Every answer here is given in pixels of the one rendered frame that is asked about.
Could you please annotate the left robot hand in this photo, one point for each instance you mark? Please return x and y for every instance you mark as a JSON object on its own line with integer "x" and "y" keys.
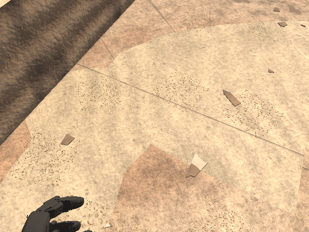
{"x": 39, "y": 220}

